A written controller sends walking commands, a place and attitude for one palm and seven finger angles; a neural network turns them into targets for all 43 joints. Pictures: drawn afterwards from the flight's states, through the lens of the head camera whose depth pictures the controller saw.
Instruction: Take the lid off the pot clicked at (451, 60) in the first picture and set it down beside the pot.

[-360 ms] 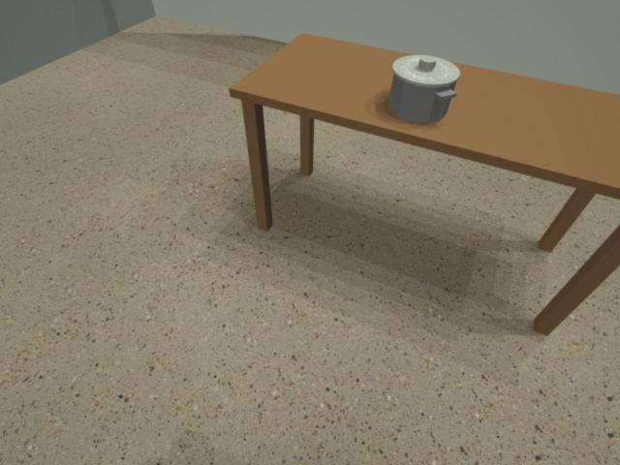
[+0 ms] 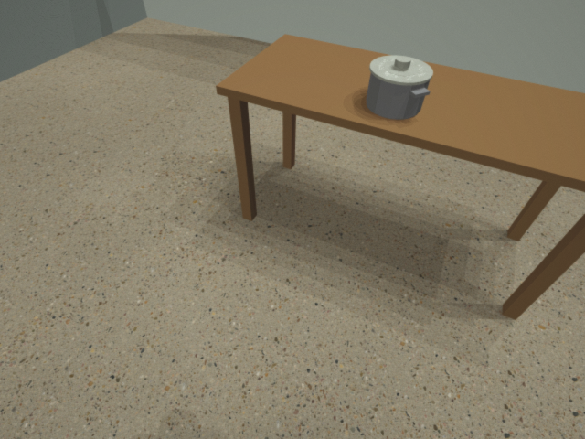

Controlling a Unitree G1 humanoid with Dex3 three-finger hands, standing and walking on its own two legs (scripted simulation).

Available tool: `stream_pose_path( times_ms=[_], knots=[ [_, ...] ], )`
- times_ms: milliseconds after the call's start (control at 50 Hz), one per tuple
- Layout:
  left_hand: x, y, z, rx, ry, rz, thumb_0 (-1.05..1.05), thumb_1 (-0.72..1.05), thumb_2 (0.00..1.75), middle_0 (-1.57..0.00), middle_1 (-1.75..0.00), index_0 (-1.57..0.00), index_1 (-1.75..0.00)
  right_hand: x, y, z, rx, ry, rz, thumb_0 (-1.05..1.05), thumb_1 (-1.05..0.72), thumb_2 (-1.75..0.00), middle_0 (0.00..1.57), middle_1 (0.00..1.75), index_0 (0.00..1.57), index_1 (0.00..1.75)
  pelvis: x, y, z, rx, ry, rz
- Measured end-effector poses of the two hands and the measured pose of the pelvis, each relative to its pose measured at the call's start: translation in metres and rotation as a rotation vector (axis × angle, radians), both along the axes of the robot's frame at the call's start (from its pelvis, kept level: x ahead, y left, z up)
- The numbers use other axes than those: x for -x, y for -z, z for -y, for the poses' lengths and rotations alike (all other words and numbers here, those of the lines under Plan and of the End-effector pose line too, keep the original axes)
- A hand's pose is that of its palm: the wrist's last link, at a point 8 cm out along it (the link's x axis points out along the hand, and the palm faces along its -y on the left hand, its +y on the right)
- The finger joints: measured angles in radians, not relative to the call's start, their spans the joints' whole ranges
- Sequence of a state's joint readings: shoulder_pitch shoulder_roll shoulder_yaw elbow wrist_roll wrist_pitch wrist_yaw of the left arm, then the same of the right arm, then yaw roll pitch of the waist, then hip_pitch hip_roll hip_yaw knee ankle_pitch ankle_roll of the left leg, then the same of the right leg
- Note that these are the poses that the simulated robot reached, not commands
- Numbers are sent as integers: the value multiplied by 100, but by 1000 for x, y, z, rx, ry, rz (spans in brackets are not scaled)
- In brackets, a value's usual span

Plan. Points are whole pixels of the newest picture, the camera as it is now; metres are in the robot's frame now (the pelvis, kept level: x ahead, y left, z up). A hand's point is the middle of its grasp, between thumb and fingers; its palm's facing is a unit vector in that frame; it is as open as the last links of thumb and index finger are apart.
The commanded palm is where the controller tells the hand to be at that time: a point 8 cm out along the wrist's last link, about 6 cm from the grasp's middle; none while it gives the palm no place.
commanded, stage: look at it before walking up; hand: left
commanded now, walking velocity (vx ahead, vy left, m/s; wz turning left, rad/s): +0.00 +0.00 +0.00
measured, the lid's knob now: (402, 62) +1.11 -0.27 +0.04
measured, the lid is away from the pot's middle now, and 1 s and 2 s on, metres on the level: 0.00 0.00 0.00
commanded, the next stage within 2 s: walk to a spot facing it in 0.28 s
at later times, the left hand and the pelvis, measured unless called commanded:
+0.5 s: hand out of the picture +0.06 +0.24 -0.16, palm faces -0.02 -0.95 -0.31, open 7.4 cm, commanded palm none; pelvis +0.01 +0.00 +0.00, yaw -1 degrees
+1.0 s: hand out of the picture +0.16 +0.12 -0.17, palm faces -0.09 -0.98 -0.19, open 7.4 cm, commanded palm none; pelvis +0.16 -0.06 +0.00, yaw -10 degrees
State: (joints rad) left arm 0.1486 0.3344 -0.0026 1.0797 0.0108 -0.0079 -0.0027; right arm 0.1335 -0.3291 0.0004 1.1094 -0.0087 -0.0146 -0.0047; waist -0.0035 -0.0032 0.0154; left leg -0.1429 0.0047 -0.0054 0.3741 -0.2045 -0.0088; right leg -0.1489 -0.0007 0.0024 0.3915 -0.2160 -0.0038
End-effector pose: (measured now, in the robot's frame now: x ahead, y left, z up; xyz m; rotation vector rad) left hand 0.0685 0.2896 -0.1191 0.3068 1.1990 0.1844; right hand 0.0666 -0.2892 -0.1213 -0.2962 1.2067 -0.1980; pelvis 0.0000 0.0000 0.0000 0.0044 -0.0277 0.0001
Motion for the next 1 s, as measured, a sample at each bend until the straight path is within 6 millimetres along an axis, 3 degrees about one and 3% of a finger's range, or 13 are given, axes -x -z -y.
stream_pose_path(
  times_ms=[440, 640, 700, 820, 860, 900, 1000],
  knots=[
    [8, 4, 0, 3, -16, -44, 1, 90, 89, -21, -30, -20, -30, -5, 1, -3, -1, 1, -19, 1, -90, -90, 20, 30, 21, 30, -8, 0, -1, 1, 5, -8],
    [20, 32, 32, 94, -14, -175, 1, 90, 90, -20, -30, -20, -30, 22, 26, -32, -83, 107, -75, 0, -90, -90, 20, 30, 21, 30, -45, 13, 1, -13, 81, -20],
    [7, 33, 49, 106, 17, -226, 1, 91, 90, -20, -30, -20, -30, 40, 33, -36, -115, 184, -110, 0, -90, -90, 20, 30, 21, 30, -61, 15, 9, -27, 119, -21],
    [-60, 37, 87, 113, 53, -128, 1, 90, 90, -20, -30, -20, -30, 73, 50, -30, -172, 267, -297, 0, -90, -90, 20, 30, 21, 30, -98, 27, 37, -13, 136, -10],
    [-74, 36, 97, 113, 25, -86, 1, 90, 90, -20, -30, -20, -30, 64, 48, -24, -180, 265, -335, 1, -90, -90, 20, 30, 21, 30, -111, 25, 45, -7, 130, -5],
    [-81, 31, 105, 115, 10, -86, 0, 90, 89, -20, -30, -20, -30, 40, 42, -17, -177, 263, -315, 1, -91, -90, 20, 30, 20, 30, -125, 19, 52, -9, 139, -6],
    [-92, 22, 124, 133, 27, -178, 0, 91, 90, -20, -30, -20, -30, -52, 28, 1, -162, 268, -128, 1, -91, -90, 20, 30, 20, 30, -163, 4, 59, -11, 168, -24]
  ],
)
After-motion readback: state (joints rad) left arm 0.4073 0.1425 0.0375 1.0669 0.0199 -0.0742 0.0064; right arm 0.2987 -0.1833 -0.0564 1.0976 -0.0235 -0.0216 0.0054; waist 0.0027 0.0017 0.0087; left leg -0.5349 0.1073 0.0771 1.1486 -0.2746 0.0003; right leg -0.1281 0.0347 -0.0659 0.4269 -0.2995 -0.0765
